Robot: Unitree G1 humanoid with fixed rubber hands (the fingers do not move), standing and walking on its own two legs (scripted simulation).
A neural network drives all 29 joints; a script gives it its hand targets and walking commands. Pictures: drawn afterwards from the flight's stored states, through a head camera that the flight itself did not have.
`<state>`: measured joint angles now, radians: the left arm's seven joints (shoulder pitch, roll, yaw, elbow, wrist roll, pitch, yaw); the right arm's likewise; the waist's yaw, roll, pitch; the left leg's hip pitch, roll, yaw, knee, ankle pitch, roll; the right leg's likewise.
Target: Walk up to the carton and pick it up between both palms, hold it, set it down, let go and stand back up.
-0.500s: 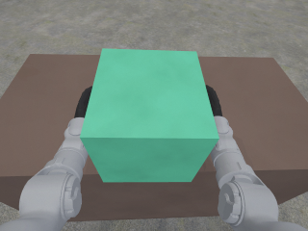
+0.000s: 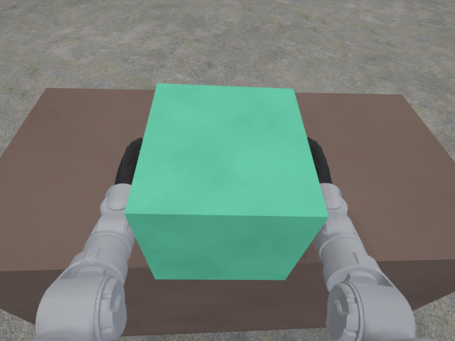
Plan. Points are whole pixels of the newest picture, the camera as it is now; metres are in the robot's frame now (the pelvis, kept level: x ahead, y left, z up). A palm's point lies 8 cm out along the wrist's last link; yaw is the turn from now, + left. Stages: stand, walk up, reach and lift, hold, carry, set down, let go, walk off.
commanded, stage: reach and lift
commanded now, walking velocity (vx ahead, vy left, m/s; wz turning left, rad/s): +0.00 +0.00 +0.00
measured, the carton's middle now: (223, 185) +0.40 -0.02 +0.04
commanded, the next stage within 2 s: none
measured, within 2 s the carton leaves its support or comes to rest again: leaves its support in 0.34 s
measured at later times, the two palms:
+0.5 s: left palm (128, 176) +0.39 +0.15 +0.09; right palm (325, 183) +0.36 -0.20 +0.09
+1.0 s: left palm (118, 178) +0.39 +0.17 +0.09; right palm (316, 175) +0.37 -0.18 +0.09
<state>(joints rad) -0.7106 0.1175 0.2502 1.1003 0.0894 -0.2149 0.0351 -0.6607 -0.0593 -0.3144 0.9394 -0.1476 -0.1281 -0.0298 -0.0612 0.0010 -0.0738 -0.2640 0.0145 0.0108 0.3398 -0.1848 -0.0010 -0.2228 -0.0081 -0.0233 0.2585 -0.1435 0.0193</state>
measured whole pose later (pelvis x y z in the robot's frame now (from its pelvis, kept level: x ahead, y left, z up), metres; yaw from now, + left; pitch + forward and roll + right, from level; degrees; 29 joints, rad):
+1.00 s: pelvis -0.03 +0.00 +0.00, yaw +1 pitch +12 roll -1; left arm -0.79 0.14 0.13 1.18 0.00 -0.32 0.09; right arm -0.72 -0.11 -0.26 1.09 -0.07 -0.33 -0.08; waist -0.03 -0.02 -0.18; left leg -0.42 0.01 0.00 0.34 -0.13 -0.01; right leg -0.38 -0.01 -0.04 0.27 -0.10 0.01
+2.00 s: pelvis -0.04 +0.00 +0.00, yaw +0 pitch -2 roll -1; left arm -0.68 0.08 0.22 0.45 0.08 0.56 0.08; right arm -0.79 -0.20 -0.09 0.76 0.22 0.34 -0.10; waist -0.05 -0.02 -0.09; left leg -0.16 0.00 0.02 0.34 -0.15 0.01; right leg -0.14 -0.02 -0.02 0.30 -0.12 0.02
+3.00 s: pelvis -0.04 +0.00 +0.00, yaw +0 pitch -2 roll -1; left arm -0.72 0.08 0.27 0.31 0.09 0.77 0.08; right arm -0.95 -0.25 -0.04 0.76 0.32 0.53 -0.14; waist -0.06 -0.01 -0.15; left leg -0.17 0.02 0.01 0.36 -0.16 0.00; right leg -0.14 0.00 -0.02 0.29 -0.13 0.02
